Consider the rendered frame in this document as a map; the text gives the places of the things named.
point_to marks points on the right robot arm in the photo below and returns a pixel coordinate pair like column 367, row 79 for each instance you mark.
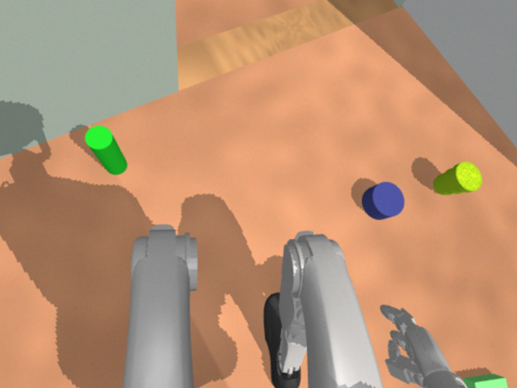
column 443, row 379

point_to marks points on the right robot hand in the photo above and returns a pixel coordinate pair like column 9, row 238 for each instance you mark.
column 424, row 354

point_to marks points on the right robot foot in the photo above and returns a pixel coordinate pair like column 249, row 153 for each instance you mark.
column 272, row 330

